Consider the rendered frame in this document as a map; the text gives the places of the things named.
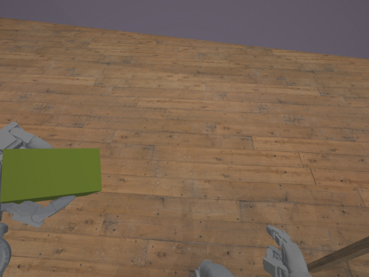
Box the sponge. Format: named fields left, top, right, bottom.
left=0, top=148, right=102, bottom=204

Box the table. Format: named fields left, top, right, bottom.
left=307, top=236, right=369, bottom=273

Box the robot left hand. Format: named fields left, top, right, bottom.
left=0, top=122, right=76, bottom=228

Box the robot right hand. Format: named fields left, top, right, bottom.
left=263, top=225, right=309, bottom=277

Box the robot left forearm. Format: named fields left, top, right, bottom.
left=0, top=223, right=12, bottom=277

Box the robot right thigh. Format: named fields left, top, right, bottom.
left=193, top=263, right=234, bottom=277

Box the robot right shin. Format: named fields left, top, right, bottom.
left=199, top=260, right=212, bottom=267

